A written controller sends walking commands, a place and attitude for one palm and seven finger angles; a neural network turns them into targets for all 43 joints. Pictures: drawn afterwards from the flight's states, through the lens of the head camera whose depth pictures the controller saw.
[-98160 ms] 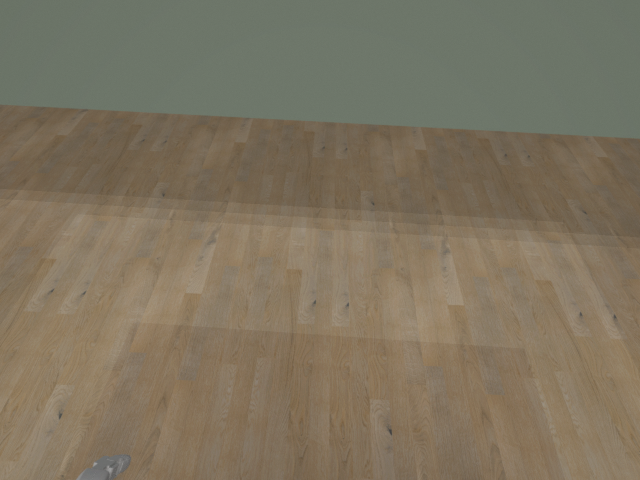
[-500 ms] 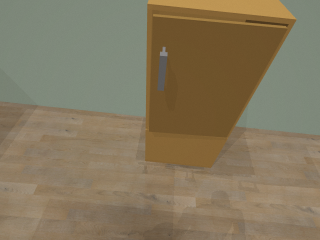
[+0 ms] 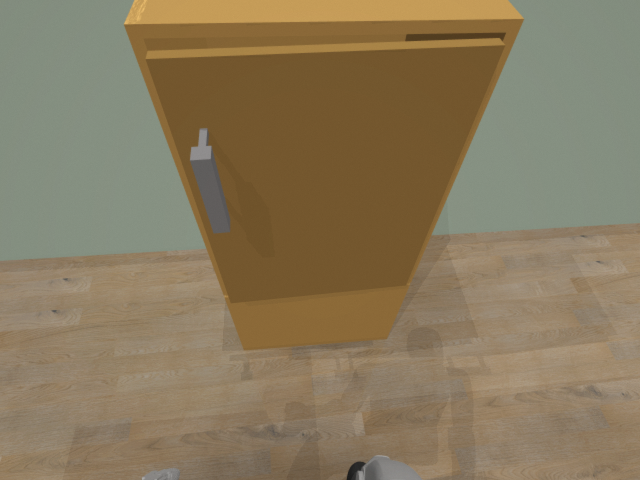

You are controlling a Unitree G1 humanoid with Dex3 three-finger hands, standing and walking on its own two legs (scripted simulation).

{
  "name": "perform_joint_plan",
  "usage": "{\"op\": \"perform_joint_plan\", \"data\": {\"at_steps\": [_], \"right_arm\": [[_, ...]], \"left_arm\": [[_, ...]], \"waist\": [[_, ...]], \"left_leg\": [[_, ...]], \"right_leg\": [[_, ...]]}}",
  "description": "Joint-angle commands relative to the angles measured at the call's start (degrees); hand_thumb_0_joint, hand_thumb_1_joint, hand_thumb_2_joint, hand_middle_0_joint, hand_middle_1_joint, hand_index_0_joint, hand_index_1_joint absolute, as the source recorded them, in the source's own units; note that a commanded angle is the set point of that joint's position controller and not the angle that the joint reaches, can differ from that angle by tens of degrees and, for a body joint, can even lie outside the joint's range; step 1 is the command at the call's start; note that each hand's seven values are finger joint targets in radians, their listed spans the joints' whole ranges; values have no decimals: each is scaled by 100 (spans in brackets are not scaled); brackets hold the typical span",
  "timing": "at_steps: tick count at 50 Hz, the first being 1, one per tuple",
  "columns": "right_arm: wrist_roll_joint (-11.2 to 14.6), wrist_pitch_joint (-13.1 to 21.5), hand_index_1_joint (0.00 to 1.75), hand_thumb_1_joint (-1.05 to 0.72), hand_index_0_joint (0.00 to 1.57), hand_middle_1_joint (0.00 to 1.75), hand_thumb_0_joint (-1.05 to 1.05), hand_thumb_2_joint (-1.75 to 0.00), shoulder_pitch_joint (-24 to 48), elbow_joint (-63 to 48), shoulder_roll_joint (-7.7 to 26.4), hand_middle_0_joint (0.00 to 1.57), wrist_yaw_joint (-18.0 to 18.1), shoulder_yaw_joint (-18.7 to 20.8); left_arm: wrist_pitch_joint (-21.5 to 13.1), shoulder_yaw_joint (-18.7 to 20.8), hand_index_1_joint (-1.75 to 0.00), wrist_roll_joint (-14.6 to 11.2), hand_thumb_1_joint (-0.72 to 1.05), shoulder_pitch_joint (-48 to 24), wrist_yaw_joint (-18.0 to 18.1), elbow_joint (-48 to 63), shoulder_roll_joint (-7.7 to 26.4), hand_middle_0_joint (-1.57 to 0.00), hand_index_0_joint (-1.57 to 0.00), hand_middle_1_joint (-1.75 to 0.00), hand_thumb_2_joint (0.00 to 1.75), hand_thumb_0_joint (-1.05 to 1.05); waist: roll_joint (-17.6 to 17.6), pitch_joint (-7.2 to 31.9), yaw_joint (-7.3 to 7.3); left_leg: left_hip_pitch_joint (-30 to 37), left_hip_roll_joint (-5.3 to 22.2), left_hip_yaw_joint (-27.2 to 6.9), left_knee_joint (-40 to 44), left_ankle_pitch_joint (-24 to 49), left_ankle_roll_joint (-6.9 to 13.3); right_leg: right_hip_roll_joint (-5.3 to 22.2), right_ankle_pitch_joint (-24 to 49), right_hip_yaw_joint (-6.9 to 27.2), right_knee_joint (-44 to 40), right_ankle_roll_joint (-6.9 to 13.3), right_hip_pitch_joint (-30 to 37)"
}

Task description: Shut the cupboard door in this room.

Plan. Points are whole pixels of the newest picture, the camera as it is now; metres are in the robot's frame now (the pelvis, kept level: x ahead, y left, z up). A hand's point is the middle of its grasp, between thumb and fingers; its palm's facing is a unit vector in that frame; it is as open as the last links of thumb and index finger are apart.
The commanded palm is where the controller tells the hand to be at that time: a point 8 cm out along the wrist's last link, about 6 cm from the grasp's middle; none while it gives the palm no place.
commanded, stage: come to a stop and stand still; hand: left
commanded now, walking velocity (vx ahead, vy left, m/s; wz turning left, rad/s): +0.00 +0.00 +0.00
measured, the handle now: (213, 182) +0.49 +0.15 +0.07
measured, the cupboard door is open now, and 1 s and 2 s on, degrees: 2 2 2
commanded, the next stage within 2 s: look again from close up in 1.36 s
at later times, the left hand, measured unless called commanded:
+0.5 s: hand out of the picture +0.08 +0.19 -0.16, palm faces +0.10 -0.97 -0.24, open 7.3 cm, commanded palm none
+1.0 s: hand out of the picture -0.01 +0.22 -0.15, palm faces +0.02 -0.98 -0.21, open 7.4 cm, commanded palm none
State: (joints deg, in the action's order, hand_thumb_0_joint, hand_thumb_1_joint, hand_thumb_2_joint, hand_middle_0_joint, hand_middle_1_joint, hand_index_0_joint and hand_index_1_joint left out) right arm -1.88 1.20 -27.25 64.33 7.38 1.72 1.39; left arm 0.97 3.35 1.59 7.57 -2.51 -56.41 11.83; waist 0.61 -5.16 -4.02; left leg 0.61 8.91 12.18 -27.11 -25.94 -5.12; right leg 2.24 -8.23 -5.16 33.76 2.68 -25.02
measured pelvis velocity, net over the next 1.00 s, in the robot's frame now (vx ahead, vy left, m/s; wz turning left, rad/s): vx -0.01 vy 0.04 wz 0.00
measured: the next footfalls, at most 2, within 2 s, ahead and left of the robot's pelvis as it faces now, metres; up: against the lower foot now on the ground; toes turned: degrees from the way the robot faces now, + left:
left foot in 0.56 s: +0.05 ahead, +0.14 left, +0.00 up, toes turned +3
right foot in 0.84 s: +0.01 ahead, -0.09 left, +0.00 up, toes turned +1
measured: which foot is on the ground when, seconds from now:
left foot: down 0.00-0.02, up 0.04-0.54, down 0.56-1.00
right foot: down 0.00-0.56, up 0.58-0.82, down 0.84-1.00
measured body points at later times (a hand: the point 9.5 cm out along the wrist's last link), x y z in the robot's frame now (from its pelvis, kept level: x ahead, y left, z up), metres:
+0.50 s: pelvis +0.04 +0.00 +0.01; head +0.08 +0.00 +0.46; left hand +0.08 +0.24 -0.14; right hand +0.18 -0.24 -0.13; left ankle +0.02 +0.12 -0.69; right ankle +0.09 -0.12 -0.72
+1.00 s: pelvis -0.01 +0.04 +0.02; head -0.01 +0.04 +0.47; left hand -0.01 +0.27 -0.14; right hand +0.00 -0.19 -0.14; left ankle +0.01 +0.13 -0.72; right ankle -0.03 -0.09 -0.72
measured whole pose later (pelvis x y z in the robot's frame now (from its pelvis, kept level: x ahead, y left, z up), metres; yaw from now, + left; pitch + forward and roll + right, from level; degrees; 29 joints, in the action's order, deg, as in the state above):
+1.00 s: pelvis -0.01 +0.04 +0.02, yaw +0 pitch -2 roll +0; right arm -0.2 -0.4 -14.3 63.1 9.9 1.6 0.0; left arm 0.8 0.5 0.7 15.7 1.6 -63.6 9.4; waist -0.5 -1.9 -0.5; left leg -10.3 -1.4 3.8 -22.5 -10.1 2.2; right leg 0.9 -14.4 1.5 24.0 -0.9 -7.4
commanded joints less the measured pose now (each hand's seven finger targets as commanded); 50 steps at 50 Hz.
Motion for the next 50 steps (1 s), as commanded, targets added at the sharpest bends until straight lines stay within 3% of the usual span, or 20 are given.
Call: {"op": "perform_joint_plan", "data": {"at_steps": [1,2,3,6,7,16,22,25,26,27,28,29,30,31,34,39,42,44,45,50], "right_arm": [[190,49,30,-90,20,30,0,-90,-31,-496,569,20,9,163],[193,-61,30,-90,20,30,0,-90,111,-534,545,20,19,157],[176,-87,30,-90,20,30,0,-90,181,-455,375,20,21,134],[194,-227,30,-90,20,30,0,-90,222,-309,337,20,46,60],[216,-273,30,-90,20,30,0,-90,229,-325,317,20,34,77],[117,-570,30,-90,20,30,0,-90,1432,-901,810,20,-69,278],[159,-435,30,-90,20,30,0,-90,1806,-1165,714,20,-114,235],[157,-341,30,-90,20,30,0,-90,1479,-1079,702,20,-103,191],[151,-292,30,-90,20,30,0,-90,1267,-992,768,20,-105,185],[129,-223,30,-90,20,30,0,-90,1228,-1010,1076,20,-103,225],[65,-211,30,-90,20,30,0,-90,1441,-1151,1487,20,-63,266],[19,-262,30,-90,20,30,0,-90,1713,-1204,1479,20,-28,231],[2,-238,30,-90,20,30,0,-90,1903,-1230,1358,20,28,169],[9,-208,30,-90,20,30,0,-90,2011,-1230,1312,20,63,139],[39,-194,30,-90,20,30,0,-90,2025,-1149,1157,20,91,66],[140,-114,30,-90,20,30,0,-90,1471,-800,1091,20,92,93],[220,-83,30,-90,20,30,0,-90,1337,-691,764,20,28,32],[178,-63,30,-90,20,30,0,-90,1217,-567,787,20,-8,17],[158,-63,30,-90,20,30,0,-90,1190,-471,817,20,17,6],[152,-101,30,-90,20,30,0,-90,1057,-227,833,20,-9,-30]], "left_arm": [[-294,289,-30,-56,90,2268,227,-481,1314,-20,-20,-30,90,0],[-246,203,-30,-103,90,1702,309,-283,1148,-20,-20,-30,90,0],[-288,138,-30,-53,90,1231,350,-225,862,-20,-20,-30,90,0],[-316,-57,-30,-63,90,588,452,-72,470,-20,-20,-30,90,0],[-296,-36,-30,-36,90,509,492,-25,515,-20,-20,-30,90,0],[-146,122,-30,-18,90,629,549,125,670,-20,-20,-30,90,0],[-93,201,-30,80,90,621,525,297,869,-20,-20,-30,90,0],[-51,209,-30,41,90,579,484,264,914,-20,-20,-30,90,0],[-32,187,-30,0,90,541,476,238,853,-20,-20,-30,90,0],[9,129,-30,-25,90,648,469,282,583,-20,-20,-30,90,0],[51,51,-30,-70,90,743,449,338,317,-20,-20,-30,90,0],[99,39,-30,-61,90,580,472,321,351,-20,-20,-30,90,0],[150,53,-30,-58,90,546,454,296,358,-20,-20,-30,90,0],[198,52,-30,-38,90,610,445,202,375,-20,-20,-30,90,0],[170,34,-30,-52,90,822,400,32,369,-20,-20,-30,90,0],[16,-79,-30,-73,90,1049,395,-179,250,-20,-20,-30,90,0],[-104,-119,-30,-69,90,1075,447,-359,513,-20,-20,-30,90,0],[-99,-161,-30,-74,90,1035,435,-398,479,-20,-20,-30,90,0],[-142,-176,-30,-93,90,1065,454,-485,381,-20,-20,-30,90,0],[-88,-233,-30,-94,90,1033,456,-577,286,-20,-20,-30,90,0]], "waist": [[1537,1674,952],[808,1037,762],[924,860,587],[313,931,223],[126,1031,224],[715,770,448],[869,983,560],[937,1102,402],[779,1104,295],[-244,1163,343],[-1492,952,435],[-1288,657,404],[-1053,419,483],[-1338,344,540],[-1096,296,628],[-537,755,571],[79,606,417],[-192,555,374],[423,679,377],[314,-70,381]], "left_leg": [[-2684,-795,-539,-4101,-1197,487],[-2594,-561,-1062,-4289,-947,556],[-2668,-426,-1147,-4316,-602,490],[-2022,-382,-1361,-3583,-94,360],[-1934,-480,-1300,-3273,-76,332],[-2809,-810,-1560,-3650,179,139],[-2244,-825,-1289,-2078,-30,211],[-1304,-907,-1106,-438,885,264],[-706,-821,-1090,300,1603,292],[-338,-123,-1757,735,2128,434],[-838,837,-2655,969,3261,879],[-1593,1031,-2624,1126,3278,1310],[-1809,840,-2346,1240,3153,1411],[-1850,683,-2287,1218,3162,1393],[-1640,437,-1969,1052,3142,1353],[-872,231,-1961,694,3299,1178],[-1151,-355,-1613,588,2093,671],[-800,-405,-1619,754,2500,613],[-683,-318,-1587,655,2589,630],[-1050,-377,-1599,1154,1150,606]], "right_leg": [[1970,1706,2628,-1492,951,3407],[1988,1821,2302,-1725,974,2438],[1808,2854,2054,-1553,929,2146],[1525,4588,1002,-1264,691,1432],[1502,4625,928,-1197,715,1468],[1751,3875,1188,-1343,942,1619],[1627,3054,1190,-1142,970,1789],[1347,2011,1123,-887,611,1488],[1168,1236,982,-713,344,1106],[671,-76,654,-227,31,671],[129,-1468,194,117,-309,498],[-8,-2131,417,720,-323,751],[-35,-2070,559,1130,-302,758],[-47,-1998,639,1374,-309,742],[-110,-1715,707,1346,-287,782],[-104,-622,604,-759,-314,1492],[568,544,1334,-1477,0,1759],[446,493,1166,-1291,-20,1461],[332,577,1157,-1297,-48,1534],[289,-849,1167,-1681,-102,1149]]}}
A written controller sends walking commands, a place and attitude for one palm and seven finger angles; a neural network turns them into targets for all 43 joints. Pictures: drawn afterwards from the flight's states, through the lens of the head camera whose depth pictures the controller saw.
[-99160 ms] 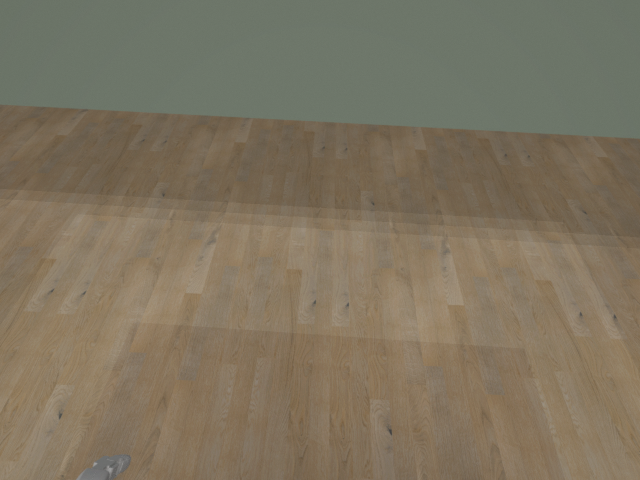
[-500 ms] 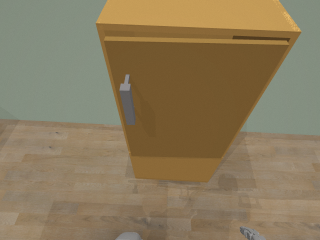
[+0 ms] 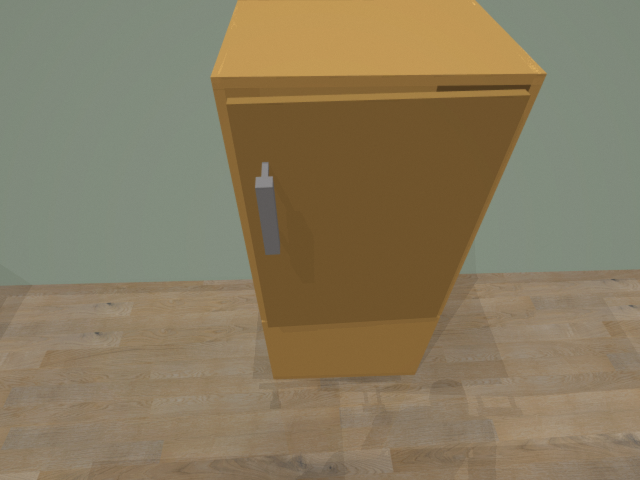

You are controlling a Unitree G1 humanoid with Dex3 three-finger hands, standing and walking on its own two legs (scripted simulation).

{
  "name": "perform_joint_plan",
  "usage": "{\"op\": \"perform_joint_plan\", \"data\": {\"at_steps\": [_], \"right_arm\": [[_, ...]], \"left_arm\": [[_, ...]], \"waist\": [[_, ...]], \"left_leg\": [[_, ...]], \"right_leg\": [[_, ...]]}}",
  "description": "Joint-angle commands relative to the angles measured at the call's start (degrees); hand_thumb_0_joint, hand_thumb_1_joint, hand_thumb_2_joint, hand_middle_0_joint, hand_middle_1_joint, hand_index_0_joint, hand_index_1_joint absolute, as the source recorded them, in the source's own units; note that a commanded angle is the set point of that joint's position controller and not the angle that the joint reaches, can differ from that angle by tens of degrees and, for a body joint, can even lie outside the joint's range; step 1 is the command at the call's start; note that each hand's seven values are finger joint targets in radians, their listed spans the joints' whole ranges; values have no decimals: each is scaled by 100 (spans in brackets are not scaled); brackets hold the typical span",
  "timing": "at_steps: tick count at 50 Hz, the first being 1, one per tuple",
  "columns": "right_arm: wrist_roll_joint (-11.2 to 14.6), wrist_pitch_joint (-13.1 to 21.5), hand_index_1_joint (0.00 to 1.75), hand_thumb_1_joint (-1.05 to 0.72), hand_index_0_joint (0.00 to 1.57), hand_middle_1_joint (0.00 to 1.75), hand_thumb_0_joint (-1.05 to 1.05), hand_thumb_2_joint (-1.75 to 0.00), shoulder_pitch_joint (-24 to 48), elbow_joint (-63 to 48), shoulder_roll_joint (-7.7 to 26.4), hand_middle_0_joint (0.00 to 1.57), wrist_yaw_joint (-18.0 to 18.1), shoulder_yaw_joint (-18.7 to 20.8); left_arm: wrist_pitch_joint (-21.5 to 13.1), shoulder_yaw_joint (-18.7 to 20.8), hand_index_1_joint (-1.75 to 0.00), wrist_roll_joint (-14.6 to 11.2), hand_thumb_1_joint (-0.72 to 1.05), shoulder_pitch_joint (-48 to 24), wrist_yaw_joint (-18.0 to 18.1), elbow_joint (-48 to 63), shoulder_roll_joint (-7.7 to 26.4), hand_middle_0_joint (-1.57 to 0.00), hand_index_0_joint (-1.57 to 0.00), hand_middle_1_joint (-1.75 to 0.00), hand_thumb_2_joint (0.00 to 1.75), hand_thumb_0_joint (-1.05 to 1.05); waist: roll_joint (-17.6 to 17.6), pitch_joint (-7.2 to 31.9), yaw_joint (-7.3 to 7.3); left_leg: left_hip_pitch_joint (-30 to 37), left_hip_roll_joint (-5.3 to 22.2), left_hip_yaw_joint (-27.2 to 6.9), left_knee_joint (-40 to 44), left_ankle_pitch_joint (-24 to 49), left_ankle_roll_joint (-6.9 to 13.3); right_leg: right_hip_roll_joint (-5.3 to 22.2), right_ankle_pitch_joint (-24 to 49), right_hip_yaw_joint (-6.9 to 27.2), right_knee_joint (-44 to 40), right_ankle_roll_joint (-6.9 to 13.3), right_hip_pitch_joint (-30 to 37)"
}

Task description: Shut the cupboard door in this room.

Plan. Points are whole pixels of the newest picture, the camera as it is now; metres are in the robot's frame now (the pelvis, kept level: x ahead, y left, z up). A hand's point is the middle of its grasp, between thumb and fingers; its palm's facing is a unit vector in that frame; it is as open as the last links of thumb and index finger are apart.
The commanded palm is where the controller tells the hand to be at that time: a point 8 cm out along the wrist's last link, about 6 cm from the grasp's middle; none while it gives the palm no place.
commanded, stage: come to a stop and stand still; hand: left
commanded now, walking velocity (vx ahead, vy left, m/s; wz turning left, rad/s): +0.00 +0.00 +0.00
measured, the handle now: (269, 209) +0.50 +0.11 +0.05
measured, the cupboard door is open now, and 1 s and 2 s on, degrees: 2 2 2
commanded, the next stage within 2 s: look again from close up in 0.36 s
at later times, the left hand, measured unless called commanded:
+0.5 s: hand out of the picture -0.06 +0.14 -0.18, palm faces +0.04 -0.99 -0.15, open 7.3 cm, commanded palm none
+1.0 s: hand out of the picture +0.05 +0.18 -0.18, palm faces +0.01 -0.97 -0.23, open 7.4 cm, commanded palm none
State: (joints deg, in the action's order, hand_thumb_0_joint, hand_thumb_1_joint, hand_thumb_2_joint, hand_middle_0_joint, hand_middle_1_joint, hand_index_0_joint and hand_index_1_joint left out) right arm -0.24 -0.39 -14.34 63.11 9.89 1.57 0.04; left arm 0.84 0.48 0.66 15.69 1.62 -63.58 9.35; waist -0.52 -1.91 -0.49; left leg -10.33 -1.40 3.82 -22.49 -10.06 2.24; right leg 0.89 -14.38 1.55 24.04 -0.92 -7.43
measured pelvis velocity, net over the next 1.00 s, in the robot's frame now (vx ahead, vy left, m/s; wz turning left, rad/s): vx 0.02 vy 0.00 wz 0.00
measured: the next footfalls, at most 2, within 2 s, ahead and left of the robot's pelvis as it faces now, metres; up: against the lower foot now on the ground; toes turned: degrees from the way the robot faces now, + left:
none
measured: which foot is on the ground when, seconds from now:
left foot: down 0.00-1.00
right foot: down 0.00-1.00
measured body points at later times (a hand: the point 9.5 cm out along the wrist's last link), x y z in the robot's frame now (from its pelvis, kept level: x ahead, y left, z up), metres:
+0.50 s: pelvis -0.01 -0.01 +0.00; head +0.00 +0.00 +0.45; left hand -0.06 +0.20 -0.17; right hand -0.05 -0.22 -0.16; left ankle +0.03 +0.09 -0.74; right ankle -0.01 -0.13 -0.74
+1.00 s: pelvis +0.02 +0.00 -0.01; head +0.03 -0.01 +0.44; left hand +0.05 +0.23 -0.16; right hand +0.06 -0.24 -0.16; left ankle +0.03 +0.09 -0.74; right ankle -0.01 -0.13 -0.74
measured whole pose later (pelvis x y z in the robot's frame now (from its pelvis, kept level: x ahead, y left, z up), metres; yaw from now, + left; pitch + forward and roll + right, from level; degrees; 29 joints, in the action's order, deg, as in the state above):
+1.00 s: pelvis +0.02 +0.00 -0.01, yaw +0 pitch -1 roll +1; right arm -0.8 1.8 -13.5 61.3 10.7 1.2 -0.5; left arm -1.3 -0.3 0.9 14.7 2.0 -60.7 10.4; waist 0.1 -0.5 -0.3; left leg -12.7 -1.2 3.5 -27.6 -14.4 2.0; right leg 0.7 -18.6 1.3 28.5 -0.5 -9.4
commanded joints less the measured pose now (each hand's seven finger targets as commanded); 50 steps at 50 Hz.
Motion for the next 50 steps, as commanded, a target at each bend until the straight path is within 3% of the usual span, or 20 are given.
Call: {"op": "perform_joint_plan", "data": {"at_steps": [1,5,7,12,21,22,23,24,25,26,27,28,31,32,36,38,44,50], "right_arm": [[-21,36,30,-90,20,30,0,-90,-256,-76,561,20,2,106],[-53,-19,30,-90,20,30,0,-90,-434,12,492,20,-3,112],[-56,-33,30,-90,20,30,0,-90,-537,33,437,20,-4,131],[-62,-22,30,-90,20,30,0,-90,-693,49,376,20,20,147],[-29,75,30,-90,20,30,0,-90,-820,103,224,20,66,116],[-13,80,30,-90,20,30,0,-90,-798,99,213,20,66,116],[-24,202,30,-90,20,30,0,-90,-26,-321,464,20,-51,78],[-40,118,30,-90,20,30,0,-90,-426,-461,205,20,-100,95],[-90,112,30,-90,20,30,0,-90,-585,-400,244,20,-99,128],[-80,117,30,-90,20,30,0,-90,-728,-382,248,20,-104,122],[-100,162,30,-90,20,30,0,-90,-813,-407,209,20,-103,96],[-82,192,30,-90,20,30,0,-90,-744,-463,238,20,-92,90],[-58,216,30,-90,20,30,0,-90,-571,-560,389,20,-65,109],[-56,238,30,-90,20,30,0,-90,-538,-560,386,20,-63,103],[-40,265,30,-90,20,30,0,-90,-469,-512,527,20,-60,101],[-43,304,30,-90,20,30,0,-90,-433,-474,551,20,-49,86],[-50,316,30,-90,20,30,0,-90,-216,-429,672,20,-25,89],[-49,297,30,-90,20,30,0,-90,-75,-385,720,20,-7,87]], "left_arm": [[-62,49,-30,4,90,275,41,123,517,-20,-20,-30,90,0],[-29,71,-30,24,90,426,35,78,472,-20,-20,-30,90,0],[-26,87,-30,36,90,496,38,73,449,-20,-20,-30,90,0],[-31,103,-30,38,90,624,34,39,350,-20,-20,-30,90,0],[-125,53,-30,5,90,766,58,-94,140,-20,-20,-30,90,0],[-133,45,-30,12,90,791,64,-95,147,-20,-20,-30,90,0],[-326,-61,-30,132,90,1063,242,-130,373,-20,-20,-30,90,0],[-324,4,-30,56,90,692,194,157,655,-20,-20,-30,90,0],[-294,35,-30,73,90,579,153,263,607,-20,-20,-30,90,0],[-319,-6,-30,49,90,612,141,255,557,-20,-20,-30,90,0],[-352,-7,-30,55,90,598,138,269,446,-20,-20,-30,90,0],[-350,-4,-30,43,90,692,124,264,408,-20,-20,-30,90,0],[-322,-53,-30,46,90,728,102,238,250,-20,-20,-30,90,0],[-331,-52,-30,56,90,719,96,238,287,-20,-20,-30,90,0],[-346,-52,-30,31,90,619,100,293,397,-20,-20,-30,90,0],[-356,-17,-30,31,90,591,103,325,485,-20,-20,-30,90,0],[-328,28,-30,25,90,455,97,403,716,-20,-20,-30,90,0],[-274,43,-30,23,90,283,83,458,816,-20,-20,-30,90,0]], "waist": [[336,-564,37],[93,-727,62],[183,-761,79],[-49,-564,81],[119,-273,31],[106,-277,46],[-211,-508,294],[-69,-155,-144],[-307,-274,-166],[-230,-106,-222],[-563,57,-199],[-523,117,-126],[27,-201,-23],[15,-241,6],[588,-347,-1],[414,-163,33],[231,32,62],[60,116,67]], "left_leg": [[-62,636,-776,769,-718,-129],[-399,585,-815,887,-1342,-122],[-477,573,-816,872,-1467,-106],[-552,595,-872,886,-1594,-94],[-153,641,-846,671,-689,-98],[-96,657,-796,627,-541,-92],[-554,666,-471,-624,-139,-271],[-391,405,-506,-592,-968,-256],[-385,382,-527,-556,-994,-177],[-405,453,-612,-508,-920,-129],[-386,500,-729,-365,-762,-75],[-472,577,-867,-187,-807,-28],[-756,684,-1027,93,-979,55],[-777,673,-1022,125,-788,78],[-511,614,-861,37,-190,68],[-339,627,-793,-21,359,81],[-84,646,-665,-123,879,53],[38,674,-652,-112,1000,29]], "right_leg": [[407,-460,506,-765,258,-727],[339,-972,493,-814,243,-827],[330,-1157,449,-842,234,-868],[266,-1016,409,-699,250,-783],[345,-276,448,-629,291,-766],[354,-145,440,-648,289,-761],[607,595,497,-641,283,-827],[733,-1447,768,-781,427,-1197],[636,-1826,723,-607,471,-1493],[496,-1633,609,-442,477,-1423],[417,-1156,434,-202,486,-1240],[321,-944,361,-38,458,-1089],[239,-690,295,75,406,-1005],[257,-461,284,103,394,-932],[343,-134,400,-24,352,-971],[378,353,370,42,336,-771],[431,1033,382,65,317,-515],[428,1128,374,28,306,-400]]}}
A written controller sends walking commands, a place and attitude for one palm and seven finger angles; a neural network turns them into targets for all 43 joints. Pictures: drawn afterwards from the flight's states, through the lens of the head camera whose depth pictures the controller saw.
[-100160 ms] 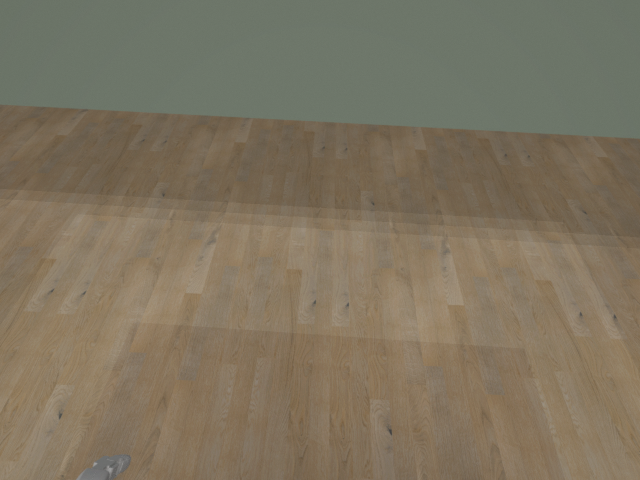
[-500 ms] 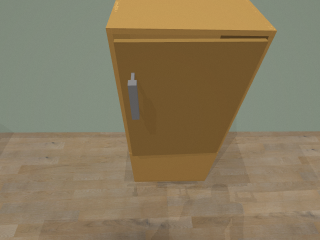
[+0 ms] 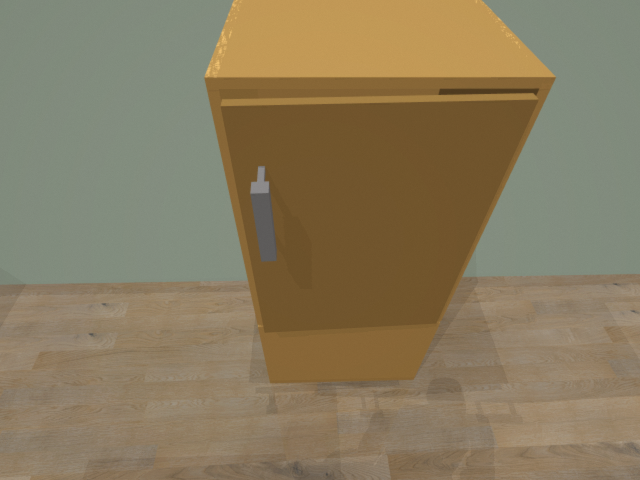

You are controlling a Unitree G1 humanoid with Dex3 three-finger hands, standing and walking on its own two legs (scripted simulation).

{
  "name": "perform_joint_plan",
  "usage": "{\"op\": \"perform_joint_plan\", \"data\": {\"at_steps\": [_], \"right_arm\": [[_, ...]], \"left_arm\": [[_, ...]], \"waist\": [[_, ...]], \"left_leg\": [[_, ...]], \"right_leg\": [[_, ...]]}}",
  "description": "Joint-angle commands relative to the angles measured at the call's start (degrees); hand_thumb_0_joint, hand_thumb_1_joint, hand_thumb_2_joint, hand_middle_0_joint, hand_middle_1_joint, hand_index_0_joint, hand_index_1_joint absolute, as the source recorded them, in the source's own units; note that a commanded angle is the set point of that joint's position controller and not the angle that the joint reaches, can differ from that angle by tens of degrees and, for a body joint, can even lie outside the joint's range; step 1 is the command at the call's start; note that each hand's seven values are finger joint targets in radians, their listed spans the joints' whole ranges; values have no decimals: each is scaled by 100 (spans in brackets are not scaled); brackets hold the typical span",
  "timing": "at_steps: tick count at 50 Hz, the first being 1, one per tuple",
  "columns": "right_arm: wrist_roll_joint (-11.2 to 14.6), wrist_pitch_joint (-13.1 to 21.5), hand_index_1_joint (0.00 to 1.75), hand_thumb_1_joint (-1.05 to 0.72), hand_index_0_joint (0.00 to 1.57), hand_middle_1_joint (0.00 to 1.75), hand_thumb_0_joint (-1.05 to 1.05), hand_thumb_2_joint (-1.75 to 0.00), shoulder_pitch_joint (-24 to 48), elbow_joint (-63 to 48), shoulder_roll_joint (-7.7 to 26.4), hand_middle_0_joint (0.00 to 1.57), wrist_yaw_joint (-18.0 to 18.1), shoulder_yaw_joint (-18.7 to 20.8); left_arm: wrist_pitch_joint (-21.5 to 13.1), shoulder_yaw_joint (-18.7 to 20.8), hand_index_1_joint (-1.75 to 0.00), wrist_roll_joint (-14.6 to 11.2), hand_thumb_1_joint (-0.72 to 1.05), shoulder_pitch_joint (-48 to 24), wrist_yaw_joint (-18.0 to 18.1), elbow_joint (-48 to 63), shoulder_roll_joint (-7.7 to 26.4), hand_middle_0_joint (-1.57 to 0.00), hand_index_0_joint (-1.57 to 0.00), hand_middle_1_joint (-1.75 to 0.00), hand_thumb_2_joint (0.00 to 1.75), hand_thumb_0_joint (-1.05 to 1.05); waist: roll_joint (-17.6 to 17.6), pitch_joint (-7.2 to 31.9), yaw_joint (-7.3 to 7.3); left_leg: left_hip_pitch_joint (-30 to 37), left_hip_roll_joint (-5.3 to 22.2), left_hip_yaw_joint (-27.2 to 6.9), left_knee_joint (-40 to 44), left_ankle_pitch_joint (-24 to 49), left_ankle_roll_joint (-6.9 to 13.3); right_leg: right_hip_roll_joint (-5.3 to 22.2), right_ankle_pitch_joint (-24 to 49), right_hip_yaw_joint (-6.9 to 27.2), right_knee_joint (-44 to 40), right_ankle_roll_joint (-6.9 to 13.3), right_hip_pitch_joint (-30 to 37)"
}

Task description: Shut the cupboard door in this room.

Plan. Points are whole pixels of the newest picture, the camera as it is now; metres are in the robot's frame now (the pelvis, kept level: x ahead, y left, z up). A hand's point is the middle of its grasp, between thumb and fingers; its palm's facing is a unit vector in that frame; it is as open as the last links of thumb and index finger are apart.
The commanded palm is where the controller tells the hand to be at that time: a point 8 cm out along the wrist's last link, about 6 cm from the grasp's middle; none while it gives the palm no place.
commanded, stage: shuffle to correct the standing spot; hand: left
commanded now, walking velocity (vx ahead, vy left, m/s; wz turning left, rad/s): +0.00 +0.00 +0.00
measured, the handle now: (265, 214) +0.48 +0.12 +0.05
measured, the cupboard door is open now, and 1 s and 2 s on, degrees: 2 2 2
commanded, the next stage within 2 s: come to a stop and stand still in 0.92 s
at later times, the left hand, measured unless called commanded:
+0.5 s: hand out of the picture -0.01 +0.14 -0.18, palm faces +0.09 -0.97 -0.21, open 7.4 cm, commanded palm none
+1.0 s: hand out of the picture +0.08 +0.09 -0.17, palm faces +0.11 -0.98 -0.18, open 7.4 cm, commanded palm none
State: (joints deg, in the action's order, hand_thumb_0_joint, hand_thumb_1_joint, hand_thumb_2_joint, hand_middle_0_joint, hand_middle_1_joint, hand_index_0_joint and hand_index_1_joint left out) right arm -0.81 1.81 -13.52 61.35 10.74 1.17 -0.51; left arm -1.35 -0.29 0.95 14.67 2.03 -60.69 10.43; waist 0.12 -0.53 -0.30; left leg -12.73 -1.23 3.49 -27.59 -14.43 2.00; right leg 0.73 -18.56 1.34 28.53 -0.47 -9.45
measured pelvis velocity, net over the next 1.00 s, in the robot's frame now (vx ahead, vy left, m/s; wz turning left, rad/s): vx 0.05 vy -0.10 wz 0.09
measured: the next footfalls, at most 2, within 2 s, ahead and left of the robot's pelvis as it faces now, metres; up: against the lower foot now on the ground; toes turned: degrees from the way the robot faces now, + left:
right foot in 1.06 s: +0.13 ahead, -0.26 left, +0.00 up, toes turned +0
left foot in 1.48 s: +0.10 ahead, -0.06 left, +0.00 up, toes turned +10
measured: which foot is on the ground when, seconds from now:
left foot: down 0.00-1.00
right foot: down 0.00-0.66, up 0.68-1.00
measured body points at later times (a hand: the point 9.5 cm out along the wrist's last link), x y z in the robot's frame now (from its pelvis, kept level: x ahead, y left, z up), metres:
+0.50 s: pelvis +0.03 -0.04 -0.01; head +0.05 -0.03 +0.44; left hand -0.01 +0.19 -0.16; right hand +0.04 -0.27 -0.17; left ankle +0.00 +0.09 -0.73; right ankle -0.04 -0.13 -0.74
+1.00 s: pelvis +0.05 -0.10 +0.00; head +0.08 -0.09 +0.45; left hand +0.07 +0.14 -0.15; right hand +0.09 -0.34 -0.15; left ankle +0.04 +0.04 -0.74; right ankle +0.09 -0.26 -0.70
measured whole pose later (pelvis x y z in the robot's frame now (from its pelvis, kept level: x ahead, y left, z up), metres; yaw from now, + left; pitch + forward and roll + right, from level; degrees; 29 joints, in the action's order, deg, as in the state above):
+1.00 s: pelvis +0.05 -0.10 +0.00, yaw +5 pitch +1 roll -2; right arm -2.4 -0.4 -14.4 58.5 9.2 1.9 2.8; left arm 3.6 4.0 1.8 13.1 -0.7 -55.9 10.8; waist -0.5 -2.6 -1.0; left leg -14.8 7.5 4.4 -28.4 -14.3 -2.2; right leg 4.0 -18.7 -2.7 43.3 -2.3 -23.7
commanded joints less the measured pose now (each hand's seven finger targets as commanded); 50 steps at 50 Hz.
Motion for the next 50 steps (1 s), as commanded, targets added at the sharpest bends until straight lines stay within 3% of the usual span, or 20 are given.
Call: {"op": "perform_joint_plan", "data": {"at_steps": [1,6,11,16,19,21,23,26,28,30,31,32,33,34,35,37,40,46,48,50], "right_arm": [[5,74,30,-90,20,30,0,-90,-125,-187,634,20,34,144],[-3,25,30,-90,20,30,0,-90,-109,-107,528,20,33,104],[-44,-41,30,-90,20,30,0,-90,-158,-113,701,20,51,204],[-51,-76,30,-90,20,30,0,-90,-278,-155,786,20,118,315],[-46,-83,30,-90,20,30,0,-90,-252,-196,671,20,134,316],[-38,-86,30,-90,20,30,0,-90,-220,-250,476,20,131,290],[-44,-113,30,-90,20,30,0,-90,80,-394,235,20,136,247],[-27,-138,30,-90,20,30,0,-90,250,-431,132,20,135,269],[-21,-119,30,-90,20,30,0,-90,186,-401,4,20,120,227],[-39,-111,30,-90,20,30,0,-90,-282,-239,23,20,151,234],[-59,-88,30,-90,20,30,0,-90,-835,-50,161,20,190,281],[-100,-53,30,-90,20,30,0,-90,-1319,56,634,20,249,396],[-73,-84,30,-90,20,30,0,-90,-1568,33,985,20,289,437],[-47,-127,30,-90,20,30,0,-90,-1407,9,934,20,261,421],[-62,-110,30,-90,20,30,0,-90,-1031,-54,800,20,284,400],[-66,-25,30,-90,20,30,0,-90,-428,-266,563,20,277,339],[-85,4,30,-90,20,30,0,-90,-166,-410,641,20,225,386],[-160,-136,30,-90,20,30,0,-90,-350,-495,979,20,142,596],[-171,-188,30,-90,20,30,0,-90,-336,-533,1080,20,123,662],[-159,-231,30,-90,20,30,0,-90,-218,-586,1124,20,112,706]], "left_arm": [[-52,119,-30,-6,90,381,36,158,706,-20,-20,-30,90,0],[12,86,-30,-6,90,383,23,89,574,-20,-20,-30,90,0],[105,120,-30,51,90,484,-35,95,494,-20,-20,-30,90,0],[126,173,-30,74,90,704,-65,117,428,-20,-20,-30,90,0],[128,219,-30,73,90,923,-65,100,453,-20,-20,-30,90,0],[133,268,-30,74,90,1086,-49,98,565,-20,-20,-30,90,0],[147,310,-30,100,90,1357,-16,72,658,-20,-20,-30,90,0],[135,267,-30,148,90,1393,26,53,465,-20,-20,-30,90,0],[156,262,-30,144,90,1339,62,63,455,-20,-20,-30,90,0],[182,241,-30,82,90,1112,45,118,462,-20,-20,-30,90,0],[187,240,-30,45,90,1031,30,153,447,-20,-20,-30,90,0],[185,233,-30,3,90,1161,-2,212,233,-20,-20,-30,90,0],[159,203,-30,-3,90,1109,-2,350,195,-20,-20,-30,90,0],[235,318,-30,78,90,910,20,364,520,-20,-20,-30,90,0],[286,354,-30,113,90,643,14,387,400,-20,-20,-30,90,0],[339,378,-30,139,90,707,-107,367,277,-20,-20,-30,90,0],[467,389,-30,118,90,963,-196,283,29,-20,-20,-30,90,0],[454,415,-30,82,90,146,-266,665,81,-20,-20,-30,90,0],[405,429,-30,79,90,105,-280,729,119,-20,-20,-30,90,0],[332,478,-30,70,90,450,-292,678,231,-20,-20,-30,90,0]], "waist": [[-36,-23,60],[-15,-76,38],[-267,-278,15],[-451,-154,34],[-101,-54,90],[520,9,130],[1366,-240,290],[858,-341,271],[580,-238,205],[484,-2,-102],[238,319,-355],[-815,659,-500],[-1533,725,-475],[-794,463,-456],[-869,-128,-326],[-683,-599,-5],[-868,-326,183],[-1164,-297,-114],[-1178,-211,-121],[-965,37,77]], "left_leg": [[310,663,-605,398,1441,48],[271,707,-646,479,1041,39],[101,1018,-1169,799,157,251],[169,1257,-1466,607,722,480],[-264,1018,-1045,90,999,353],[-732,597,-432,-564,659,152],[-1554,173,100,-1626,-1161,-19],[-1832,288,86,-2510,-1705,-33],[-1539,296,263,-1828,-1394,-39],[-384,209,395,-595,-230,-24],[677,461,166,41,885,75],[1706,1771,-1429,293,2473,610],[1960,3040,-2824,606,4298,1347],[1313,3066,-2406,673,3830,1466],[601,2846,-2166,848,3430,1322],[-152,2446,-1497,1044,2751,1062],[-571,1882,-502,1150,1894,693],[-333,1861,-616,1114,741,638],[-410,1883,-707,928,518,575],[-716,1756,-660,360,215,333]], "right_leg": [[462,1549,379,-443,254,-209],[399,1047,248,-479,202,-202],[205,106,-159,-136,187,-514],[172,93,-291,49,203,-653],[310,580,-106,-197,284,-165],[625,1181,234,-495,427,300],[1184,2888,725,-775,777,628],[1250,4645,555,-568,1320,803],[1061,4797,321,-316,1252,812],[723,4579,-1,263,946,317],[603,4007,-93,958,719,-192],[135,1914,-435,2119,333,-1294],[-172,-1441,-383,3359,129,-2165],[11,-1509,139,3857,194,-2112],[119,-1233,213,4037,132,-2279],[241,-573,135,4049,42,-2228],[208,89,-125,3759,-97,-1735],[258,-115,-562,1715,-199,-1539],[140,-95,-695,1199,-175,-1227],[-18,362,-797,252,-116,-408]]}}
